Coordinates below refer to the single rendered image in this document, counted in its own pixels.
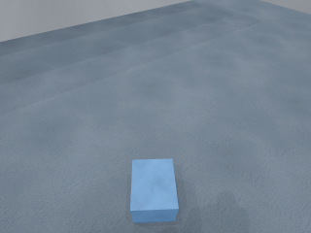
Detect carton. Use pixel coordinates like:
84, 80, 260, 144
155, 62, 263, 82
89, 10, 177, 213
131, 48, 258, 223
130, 158, 179, 223

